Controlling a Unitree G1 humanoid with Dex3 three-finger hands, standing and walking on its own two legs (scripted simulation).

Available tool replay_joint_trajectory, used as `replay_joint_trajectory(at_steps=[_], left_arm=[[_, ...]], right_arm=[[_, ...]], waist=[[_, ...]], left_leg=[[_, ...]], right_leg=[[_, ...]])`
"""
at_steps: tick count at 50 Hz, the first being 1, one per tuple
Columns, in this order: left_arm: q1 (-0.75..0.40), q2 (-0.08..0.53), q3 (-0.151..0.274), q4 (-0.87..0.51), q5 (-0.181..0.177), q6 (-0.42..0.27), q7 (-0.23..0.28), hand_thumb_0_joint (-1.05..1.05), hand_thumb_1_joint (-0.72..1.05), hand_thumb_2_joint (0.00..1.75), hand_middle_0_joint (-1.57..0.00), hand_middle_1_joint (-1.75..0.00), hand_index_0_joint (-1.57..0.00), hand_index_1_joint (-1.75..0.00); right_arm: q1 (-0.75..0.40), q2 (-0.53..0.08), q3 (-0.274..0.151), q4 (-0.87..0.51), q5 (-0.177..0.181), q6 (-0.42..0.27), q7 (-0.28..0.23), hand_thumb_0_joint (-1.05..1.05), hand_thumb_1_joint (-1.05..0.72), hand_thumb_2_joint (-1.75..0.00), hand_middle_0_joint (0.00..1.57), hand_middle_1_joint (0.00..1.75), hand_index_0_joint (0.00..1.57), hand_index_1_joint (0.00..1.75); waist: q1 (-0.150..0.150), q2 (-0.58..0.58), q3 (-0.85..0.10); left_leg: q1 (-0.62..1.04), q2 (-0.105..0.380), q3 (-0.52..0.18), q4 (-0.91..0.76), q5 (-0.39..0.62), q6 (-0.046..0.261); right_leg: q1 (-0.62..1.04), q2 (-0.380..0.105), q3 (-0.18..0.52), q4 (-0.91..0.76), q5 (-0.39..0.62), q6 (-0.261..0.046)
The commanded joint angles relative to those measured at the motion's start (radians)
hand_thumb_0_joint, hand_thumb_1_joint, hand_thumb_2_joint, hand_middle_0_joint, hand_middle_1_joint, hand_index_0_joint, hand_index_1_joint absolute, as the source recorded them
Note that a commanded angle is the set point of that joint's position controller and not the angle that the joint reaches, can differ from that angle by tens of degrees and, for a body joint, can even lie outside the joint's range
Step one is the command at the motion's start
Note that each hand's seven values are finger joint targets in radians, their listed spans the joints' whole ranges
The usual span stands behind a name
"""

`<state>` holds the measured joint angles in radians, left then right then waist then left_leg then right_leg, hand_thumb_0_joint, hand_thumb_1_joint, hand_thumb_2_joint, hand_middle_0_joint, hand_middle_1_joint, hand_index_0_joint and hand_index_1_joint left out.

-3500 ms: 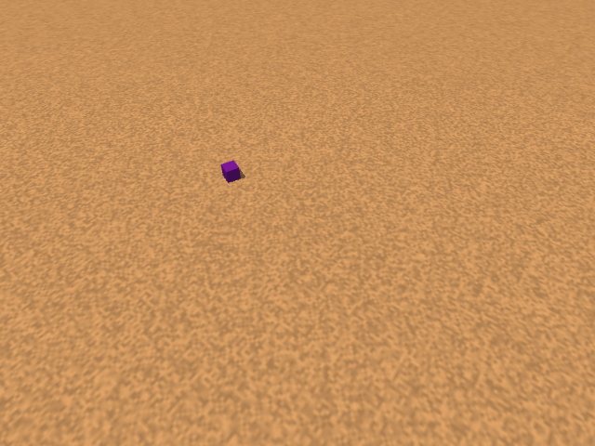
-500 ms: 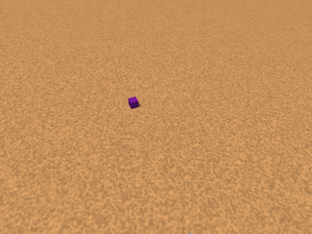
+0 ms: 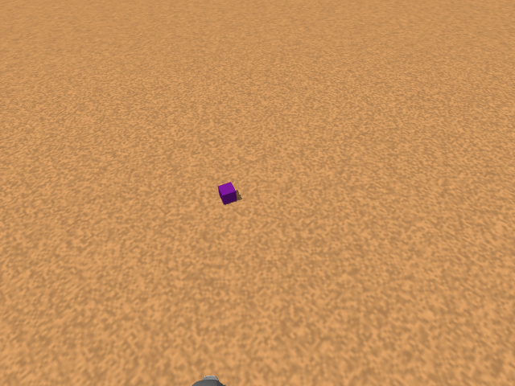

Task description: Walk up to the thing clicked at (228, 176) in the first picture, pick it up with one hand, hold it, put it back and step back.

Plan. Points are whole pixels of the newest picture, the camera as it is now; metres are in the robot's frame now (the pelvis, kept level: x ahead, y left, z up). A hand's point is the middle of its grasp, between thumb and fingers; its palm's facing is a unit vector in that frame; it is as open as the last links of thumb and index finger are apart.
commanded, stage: walk up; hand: left
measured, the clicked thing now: (227, 193) +1.13 +0.22 -0.74
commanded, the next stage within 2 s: none
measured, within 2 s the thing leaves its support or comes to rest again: neither
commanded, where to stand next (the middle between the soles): +0.77 -0.02 m, yaw +0 degrees
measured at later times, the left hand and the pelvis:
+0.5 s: hand (136, 294) +0.33 +0.28 -0.14, palm faces -0.11 -0.93 -0.35, open 7.4 cm; pelvis +0.23 +0.01 -0.01, yaw -2 degrees
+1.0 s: hand (148, 248) +0.46 +0.29 -0.17, palm faces -0.07 -0.93 -0.35, open 7.4 cm; pelvis +0.42 +0.01 -0.02, yaw -1 degrees
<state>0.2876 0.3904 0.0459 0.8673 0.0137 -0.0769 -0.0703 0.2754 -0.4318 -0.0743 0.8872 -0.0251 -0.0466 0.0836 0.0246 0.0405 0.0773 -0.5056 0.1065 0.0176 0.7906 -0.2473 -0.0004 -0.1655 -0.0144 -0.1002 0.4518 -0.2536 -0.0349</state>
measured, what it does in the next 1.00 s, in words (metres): walks ahead: left foot, then right foot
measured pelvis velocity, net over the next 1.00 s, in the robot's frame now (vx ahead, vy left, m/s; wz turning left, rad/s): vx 0.42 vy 0.01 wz -0.02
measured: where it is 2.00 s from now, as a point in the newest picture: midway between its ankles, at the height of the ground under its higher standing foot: (276, 268)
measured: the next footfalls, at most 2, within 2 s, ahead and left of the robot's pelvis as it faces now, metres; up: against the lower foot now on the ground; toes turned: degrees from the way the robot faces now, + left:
left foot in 0.12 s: +0.22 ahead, +0.15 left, +0.00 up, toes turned +6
right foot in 0.52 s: +0.39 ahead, -0.14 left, +0.00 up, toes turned -6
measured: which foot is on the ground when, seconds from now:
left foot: up 0.00-0.10, down 0.12-0.54, up 0.56-0.88, down 0.90-1.00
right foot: down 0.00-0.14, up 0.16-0.50, down 0.52-0.90, up 0.92-1.00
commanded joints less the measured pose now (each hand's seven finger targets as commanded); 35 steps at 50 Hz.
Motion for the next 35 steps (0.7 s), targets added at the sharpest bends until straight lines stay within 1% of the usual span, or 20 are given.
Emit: replay_joint_trajectory(at_steps=[1, 3, 5, 6, 7, 8, 9, 10, 13, 17, 20, 22, 25, 26, 27, 28, 29, 30, 33, 35], left_arm=[[-0.022, 0.301, 0.09, -0.096, 0.0, -0.031, 0.01, 0.0, 0.9, 0.9, -0.2, -0.3, -0.2, -0.3], [-0.035, 0.311, 0.086, -0.101, -0.001, -0.025, 0.01, 0.0, 0.9, 0.9, -0.2, -0.3, -0.2, -0.3], [-0.048, 0.274, 0.068, -0.105, 0.004, -0.018, 0.014, 0.0, 0.9, 0.9, -0.2, -0.3, -0.2, -0.3], [0.007, 0.221, 0.048, -0.103, -0.004, -0.015, 0.018, 0.0, 0.9, 0.9, -0.2, -0.3, -0.2, -0.3], [0.051, 0.147, 0.03, -0.112, -0.022, -0.011, 0.02, 0.0, 0.9, 0.9, -0.2, -0.3, -0.2, -0.3], [0.041, 0.265, 0.056, -0.089, -0.017, -0.003, 0.038, 0.0, 0.9, 0.9, -0.2, -0.3, -0.2, -0.3], [0.01, 0.286, 0.049, -0.077, -0.012, -0.005, 0.042, 0.0, 0.9, 0.9, -0.2, -0.3, -0.2, -0.3], [0.026, 0.272, 0.051, -0.058, -0.02, -0.006, 0.039, 0.0, 0.9, 0.9, -0.2, -0.3, -0.2, -0.3], [0.074, 0.249, 0.053, -0.023, -0.02, 0.002, 0.022, 0.0, 0.9, 0.9, -0.2, -0.3, -0.2, -0.3], [-0.009, 0.224, 0.052, -0.053, -0.006, 0.012, -0.004, 0.0, 0.9, 0.9, -0.2, -0.3, -0.2, -0.3], [-0.061, 0.212, 0.056, -0.065, -0.004, 0.007, -0.013, 0.0, 0.9, 0.9, -0.2, -0.3, -0.2, -0.3], [-0.054, 0.208, 0.063, -0.059, -0.003, 0.004, -0.015, 0.0, 0.9, 0.9, -0.2, -0.3, -0.2, -0.3], [0.057, 0.241, 0.084, -0.019, -0.001, -0.006, -0.005, 0.0, 0.9, 0.9, -0.2, -0.3, -0.2, -0.3], [0.136, 0.281, 0.102, -0.001, 0.004, -0.015, 0.006, 0.0, 0.9, 0.9, -0.2, -0.3, -0.2, -0.3], [0.216, 0.377, 0.132, -0.007, 0.009, -0.024, 0.021, 0.0, 0.9, 0.9, -0.2, -0.3, -0.2, -0.3], [0.202, 0.413, 0.125, -0.022, -0.004, -0.024, 0.022, 0.0, 0.9, 0.9, -0.2, -0.3, -0.2, -0.3], [0.136, 0.391, 0.115, -0.045, -0.018, -0.022, 0.027, 0.0, 0.9, 0.9, -0.2, -0.3, -0.2, -0.3], [0.086, 0.361, 0.108, -0.059, -0.023, -0.021, 0.032, 0.0, 0.9, 0.9, -0.2, -0.3, -0.2, -0.3], [0.007, 0.298, 0.085, -0.073, -0.014, -0.022, 0.036, 0.0, 0.9, 0.9, -0.2, -0.3, -0.2, -0.3], [0.006, 0.299, 0.086, -0.084, -0.008, -0.023, 0.034, 0.0, 0.9, 0.9, -0.2, -0.3, -0.2, -0.3]], right_arm=[[-0.053, -0.155, -0.051, -0.088, -0.001, -0.039, -0.003, 0.0, -0.9, -0.9, 0.2, 0.3, 0.2, 0.3], [-0.027, -0.164, -0.056, -0.079, 0.0, -0.048, -0.007, 0.0, -0.9, -0.9, 0.2, 0.3, 0.2, 0.3], [0.109, -0.211, -0.077, -0.037, -0.003, -0.056, -0.022, 0.0, -0.9, -0.9, 0.2, 0.3, 0.2, 0.3], [0.208, -0.259, -0.09, -0.017, -0.012, -0.066, -0.035, 0.0, -0.9, -0.9, 0.2, 0.3, 0.2, 0.3], [0.237, -0.344, -0.108, -0.04, -0.025, -0.073, -0.047, 0.0, -0.9, -0.9, 0.2, 0.3, 0.2, 0.3], [0.205, -0.369, -0.115, -0.059, 0.016, -0.069, -0.048, 0.0, -0.9, -0.9, 0.2, 0.3, 0.2, 0.3], [0.151, -0.334, -0.104, -0.067, 0.027, -0.065, -0.053, 0.0, -0.9, -0.9, 0.2, 0.3, 0.2, 0.3], [0.112, -0.294, -0.084, -0.082, 0.029, -0.067, -0.056, 0.0, -0.9, -0.9, 0.2, 0.3, 0.2, 0.3], [0.063, -0.243, -0.058, -0.092, 0.03, -0.073, -0.058, 0.0, -0.9, -0.9, 0.2, 0.3, 0.2, 0.3], [0.057, -0.264, -0.061, -0.118, 0.02, -0.074, -0.056, 0.0, -0.9, -0.9, 0.2, 0.3, 0.2, 0.3], [0.045, -0.266, -0.06, -0.125, 0.02, -0.072, -0.053, 0.0, -0.9, -0.9, 0.2, 0.3, 0.2, 0.3], [0.023, -0.268, -0.06, -0.132, 0.022, -0.065, -0.052, 0.0, -0.9, -0.9, 0.2, 0.3, 0.2, 0.3], [0.001, -0.234, -0.046, -0.145, 0.024, -0.051, -0.054, 0.0, -0.9, -0.9, 0.2, 0.3, 0.2, 0.3], [0.032, -0.188, -0.027, -0.145, 0.02, -0.05, -0.054, 0.0, -0.9, -0.9, 0.2, 0.3, 0.2, 0.3], [0.053, -0.116, -0.003, -0.17, 0.021, -0.05, -0.053, 0.0, -0.9, -0.9, 0.2, 0.3, 0.2, 0.3], [0.017, -0.192, -0.025, -0.16, 0.022, -0.043, -0.059, 0.0, -0.9, -0.9, 0.2, 0.3, 0.2, 0.3], [-0.003, -0.233, -0.036, -0.137, 0.017, -0.037, -0.066, 0.0, -0.9, -0.9, 0.2, 0.3, 0.2, 0.3], [0.009, -0.229, -0.035, -0.119, 0.029, -0.04, -0.063, 0.0, -0.9, -0.9, 0.2, 0.3, 0.2, 0.3], [0.083, -0.199, -0.033, -0.066, 0.03, -0.034, -0.045, 0.0, -0.9, -0.9, 0.2, 0.3, 0.2, 0.3], [0.086, -0.187, -0.037, -0.057, 0.016, -0.028, -0.032, 0.0, -0.9, -0.9, 0.2, 0.3, 0.2, 0.3]], waist=[[0.018, -0.154, -0.026], [-0.009, -0.132, -0.045], [-0.093, -0.026, -0.087], [-0.135, 0.151, -0.139], [-0.127, 0.327, -0.15], [-0.127, 0.158, -0.153], [-0.103, 0.047, -0.097], [-0.075, 0.04, -0.065], [-0.033, 0.114, -0.045], [-0.051, 0.13, -0.018], [-0.051, 0.108, -0.026], [-0.033, 0.115, -0.045], [0.045, -0.01, -0.093], [0.083, -0.147, -0.134], [0.111, -0.373, -0.16], [0.108, -0.314, -0.131], [0.076, -0.173, -0.055], [0.056, -0.15, -0.038], [-0.013, -0.209, -0.025], [-0.008, -0.226, -0.018]], left_leg=[[0.102, 0.001, 0.029, -0.174, 0.118, -0.005], [0.217, -0.017, 0.048, -0.208, 0.131, 0.007], [0.44, -0.058, 0.059, -0.221, 0.042, 0.031], [0.568, 0.005, -0.064, -0.35, -0.127, 0.078], [0.675, 0.276, -0.562, -0.497, -0.263, 0.172], [0.629, 0.363, -0.713, -0.549, -0.297, 0.28], [0.543, 0.335, -0.582, -0.527, -0.189, 0.27], [0.496, 0.281, -0.441, -0.509, -0.046, 0.243], [0.372, 0.193, -0.179, -0.49, 0.196, 0.201], [0.356, 0.197, -0.112, -0.522, 0.16, 0.242], [0.324, 0.156, -0.053, -0.494, 0.159, 0.211], [0.309, 0.146, -0.044, -0.448, 0.118, 0.189], [0.186, 0.102, 0.007, -0.233, 0.063, 0.143], [0.09, 0.03, 0.074, 0.002, 0.072, 0.114], [-0.112, -0.079, 0.106, 0.297, -0.184, 0.061], [-0.208, -0.102, 0.017, 0.404, -0.303, 0.047], [-0.183, -0.044, -0.074, 0.44, -0.266, 0.038], [-0.178, -0.024, -0.087, 0.432, -0.212, 0.04], [-0.05, 0.009, -0.058, 0.225, -0.141, 0.028], [0.005, -0.003, -0.009, 0.106, -0.121, 0.012]], right_leg=[[-0.074, -0.23, 0.168, -0.208, -0.155, -0.167], [-0.117, -0.239, 0.169, -0.149, -0.145, -0.159], [-0.217, -0.186, 0.114, 0.072, -0.016, -0.12], [-0.288, -0.096, 0.025, 0.39, 0.086, -0.084], [-0.537, 0.052, 0.033, 0.663, -0.236, -0.015], [-0.559, 0.02, 0.151, 0.742, -0.289, -0.029], [-0.552, -0.018, 0.203, 0.777, -0.223, -0.022], [-0.517, -0.037, 0.216, 0.749, -0.169, -0.022], [-0.399, -0.083, 0.182, 0.599, -0.103, 0.003], [-0.383, -0.102, 0.1, 0.391, -0.055, 0.033], [-0.291, -0.085, 0.067, 0.241, 0.058, 0.019], [-0.209, -0.059, 0.047, 0.185, 0.08, 0.01], [0.067, -0.019, 0.023, 0.116, 0.089, -0.007], [0.216, -0.033, 0.071, 0.049, -0.02, -0.032], [0.32, -0.272, 0.456, -0.078, -0.219, -0.112], [0.264, -0.427, 0.78, -0.209, -0.268, -0.241], [0.14, -0.435, 0.742, -0.201, -0.234, -0.263], [0.12, -0.391, 0.617, -0.184, -0.13, -0.264], [-0.033, -0.272, 0.336, -0.166, -0.008, -0.204], [-0.091, -0.244, 0.257, -0.168, -0.031, -0.204]])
